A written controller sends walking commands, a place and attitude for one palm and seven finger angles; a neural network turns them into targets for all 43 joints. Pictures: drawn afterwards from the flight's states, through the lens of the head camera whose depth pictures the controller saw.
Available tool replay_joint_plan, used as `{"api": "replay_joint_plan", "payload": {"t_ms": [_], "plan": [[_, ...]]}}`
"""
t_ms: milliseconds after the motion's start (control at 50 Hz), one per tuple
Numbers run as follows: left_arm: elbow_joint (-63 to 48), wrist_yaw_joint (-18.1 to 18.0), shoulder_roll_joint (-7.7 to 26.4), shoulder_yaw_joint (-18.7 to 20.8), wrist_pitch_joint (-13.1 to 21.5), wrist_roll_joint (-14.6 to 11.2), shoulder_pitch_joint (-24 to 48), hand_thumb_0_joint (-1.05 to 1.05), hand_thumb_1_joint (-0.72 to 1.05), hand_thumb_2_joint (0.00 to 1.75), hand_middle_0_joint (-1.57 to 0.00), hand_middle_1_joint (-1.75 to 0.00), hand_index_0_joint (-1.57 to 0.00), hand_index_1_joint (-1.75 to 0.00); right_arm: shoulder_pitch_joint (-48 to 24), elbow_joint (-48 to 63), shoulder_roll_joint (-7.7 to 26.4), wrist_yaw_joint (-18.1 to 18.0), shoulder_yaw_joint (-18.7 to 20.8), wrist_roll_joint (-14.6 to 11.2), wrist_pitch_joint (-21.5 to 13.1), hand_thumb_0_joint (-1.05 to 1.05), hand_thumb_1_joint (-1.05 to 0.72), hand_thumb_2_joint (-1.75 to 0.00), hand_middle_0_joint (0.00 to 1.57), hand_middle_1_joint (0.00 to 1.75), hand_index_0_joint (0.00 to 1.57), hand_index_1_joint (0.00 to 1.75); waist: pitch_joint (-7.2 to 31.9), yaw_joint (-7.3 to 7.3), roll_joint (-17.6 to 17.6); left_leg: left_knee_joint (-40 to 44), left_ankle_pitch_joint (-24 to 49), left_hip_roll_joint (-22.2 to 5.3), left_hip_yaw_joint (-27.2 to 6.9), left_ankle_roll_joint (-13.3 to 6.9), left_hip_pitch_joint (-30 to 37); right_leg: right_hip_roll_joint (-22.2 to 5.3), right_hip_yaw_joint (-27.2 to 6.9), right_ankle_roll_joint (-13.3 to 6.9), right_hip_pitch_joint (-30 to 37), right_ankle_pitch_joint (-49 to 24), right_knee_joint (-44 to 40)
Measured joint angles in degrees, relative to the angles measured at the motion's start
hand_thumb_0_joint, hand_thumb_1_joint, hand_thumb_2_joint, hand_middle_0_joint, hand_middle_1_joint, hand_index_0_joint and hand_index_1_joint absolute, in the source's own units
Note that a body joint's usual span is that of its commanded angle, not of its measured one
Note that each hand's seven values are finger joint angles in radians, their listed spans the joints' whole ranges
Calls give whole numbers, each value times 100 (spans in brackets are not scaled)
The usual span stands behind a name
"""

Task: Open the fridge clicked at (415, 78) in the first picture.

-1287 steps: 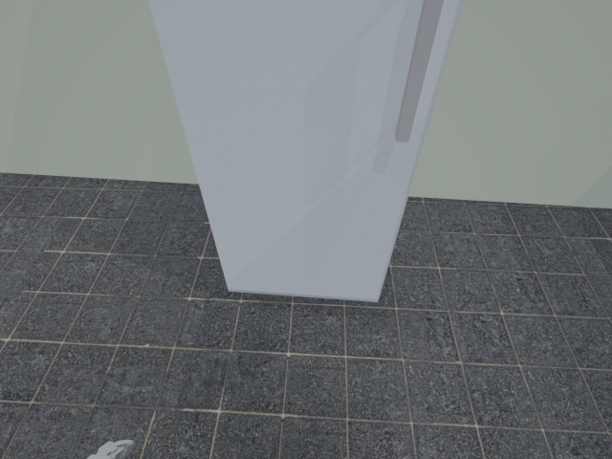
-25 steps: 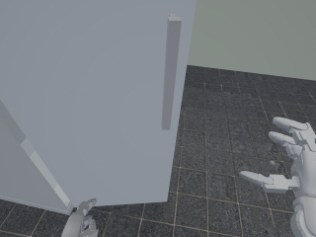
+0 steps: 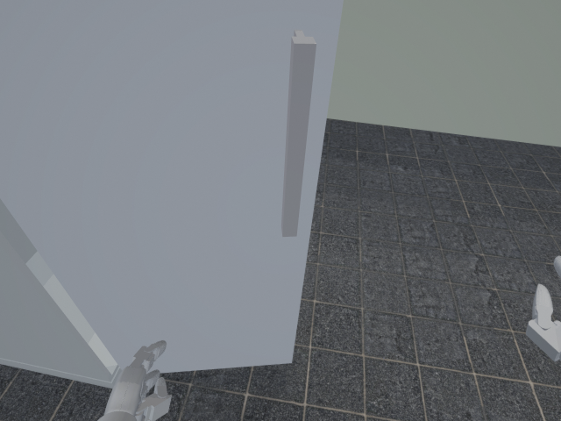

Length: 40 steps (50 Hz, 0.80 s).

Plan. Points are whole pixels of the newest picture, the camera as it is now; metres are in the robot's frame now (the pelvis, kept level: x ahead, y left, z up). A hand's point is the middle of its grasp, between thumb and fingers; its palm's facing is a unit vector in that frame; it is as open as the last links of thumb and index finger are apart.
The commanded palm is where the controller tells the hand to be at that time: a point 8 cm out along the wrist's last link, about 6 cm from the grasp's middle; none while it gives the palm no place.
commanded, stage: draw the hand back to the body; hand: right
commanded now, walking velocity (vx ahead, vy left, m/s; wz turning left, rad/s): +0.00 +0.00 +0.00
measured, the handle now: (293, 148) +0.46 -0.03 +0.19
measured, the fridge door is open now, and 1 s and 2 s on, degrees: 75 75 75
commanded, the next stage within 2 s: step back with the hand held close in 0.28 s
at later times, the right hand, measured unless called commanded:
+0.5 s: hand (537, 308) +0.19 -0.27 +0.17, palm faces +0.47 +0.80 -0.37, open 7.4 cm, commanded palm +0.13 -0.30 +0.17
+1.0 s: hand out of the picture +0.13 -0.28 +0.15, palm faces +0.43 +0.78 -0.44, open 7.4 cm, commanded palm +0.07 -0.31 +0.17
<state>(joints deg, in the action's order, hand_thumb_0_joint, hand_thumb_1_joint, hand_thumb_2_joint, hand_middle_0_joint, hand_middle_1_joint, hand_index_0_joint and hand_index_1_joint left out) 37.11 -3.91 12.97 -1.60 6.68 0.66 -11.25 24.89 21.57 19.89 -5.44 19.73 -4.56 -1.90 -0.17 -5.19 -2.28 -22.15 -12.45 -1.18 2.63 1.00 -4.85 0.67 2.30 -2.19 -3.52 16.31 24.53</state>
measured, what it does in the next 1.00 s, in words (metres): shifts its weight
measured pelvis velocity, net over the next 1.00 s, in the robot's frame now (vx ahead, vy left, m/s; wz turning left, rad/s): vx -0.07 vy -0.01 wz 0.01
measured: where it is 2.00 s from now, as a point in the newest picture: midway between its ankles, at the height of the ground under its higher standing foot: outside the picture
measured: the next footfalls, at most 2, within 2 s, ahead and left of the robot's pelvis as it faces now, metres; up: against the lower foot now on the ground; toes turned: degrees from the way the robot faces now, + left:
left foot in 1.88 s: -0.28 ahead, +0.13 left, +0.00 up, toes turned +6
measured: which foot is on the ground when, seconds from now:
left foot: down 0.00-1.00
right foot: down 0.00-1.00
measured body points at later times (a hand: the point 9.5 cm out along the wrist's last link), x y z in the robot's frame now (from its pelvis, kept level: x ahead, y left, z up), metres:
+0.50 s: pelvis -0.01 +0.00 +0.00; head -0.03 +0.01 +0.45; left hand +0.18 +0.22 -0.08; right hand +0.16 -0.31 +0.19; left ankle +0.00 +0.13 -0.74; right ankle -0.03 -0.09 -0.74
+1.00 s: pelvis -0.07 -0.01 -0.01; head -0.06 -0.03 +0.44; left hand +0.11 +0.23 -0.08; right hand +0.11 -0.32 +0.18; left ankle +0.00 +0.13 -0.74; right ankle -0.03 -0.09 -0.74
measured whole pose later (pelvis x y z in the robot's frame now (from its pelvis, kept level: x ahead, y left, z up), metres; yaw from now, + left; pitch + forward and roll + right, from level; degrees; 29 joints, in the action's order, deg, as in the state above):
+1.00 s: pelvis -0.07 -0.01 -0.01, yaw +1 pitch +0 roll +1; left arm 31.3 -5.3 13.1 -0.1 3.1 0.3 -12.2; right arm 28.1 27.1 22.4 -7.3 24.2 -1.3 -11.6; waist -0.8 -1.4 0.9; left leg -30.0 -9.3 -2.3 1.0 2.0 -20.6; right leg 1.5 3.9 -4.1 -19.3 14.0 33.2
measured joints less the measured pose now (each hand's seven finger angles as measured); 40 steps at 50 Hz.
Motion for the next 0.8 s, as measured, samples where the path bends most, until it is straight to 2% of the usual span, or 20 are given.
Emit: {"api": "replay_joint_plan", "payload": {"t_ms": [160, 440, 520, 580, 700, 800], "plan": [[25, -11, -37, -49, 40, 32, 53, 1, 90, 90, -20, -30, -20, -30, -148, 51, -87, -28, -143, 26, 52, 1, -86, -88, 21, 32, 21, 32, -13, -12, 16, -4, -5, -26, 34, -1, 26, 25, -36, 1, 30, -31, -35], [13, 3, -52, -61, -76, 14, -61, 1, 90, 90, -20, -30, -20, -30, -157, 43, -15, 24, -34, 22, 14, 1, -89, -90, 21, 30, 21, 31, -49, 66, -32, 23, 37, 22, 8, -27, 15, -21, -9, 26, 19, -49, -35], [-116, -19, -20, -72, -196, 26, -4, 1, 90, 90, -20, -30, -20, -30, -155, 115, 120, -43, 251, 77, -359, 1, -89, -90, 21, 30, 21, 31, -3, 190, 0, 40, 128, 51, 17, -31, -301, -52, -15, 20, -354, -68, 77], [-251, -28, 30, -9, -278, 42, 64, 1, 90, 90, -20, -30, -20, -30, -48, 239, 160, -76, 304, 120, -525, 1, -89, -90, 21, 30, 21, 31, -38, 272, 27, -23, 190, 29, -43, -10, -577, -33, 45, 2, -591, -127, 100], [-476, -74, 89, 154, -458, 9, 123, 1, 90, 90, -20, -30, -20, -30, 438, 498, 269, -18, 172, 167, -634, 1, -89, -90, 21, 30, 21, 31, -42, 436, 64, -340, 176, -75, -184, 63, -1032, 68, 182, -73, -912, -186, 203], [-562, -136, 26, 195, -549, -34, 53, 1, 90, 90, -20, -30, -20, -30, 624, 589, 460, -44, 314, 169, -719, 1, -89, -90, 22, 30, 22, 31, -14, 455, 193, -534, 186, -107, -223, 82, -1241, 94, 219, -106, -1101, -202, 366]]}}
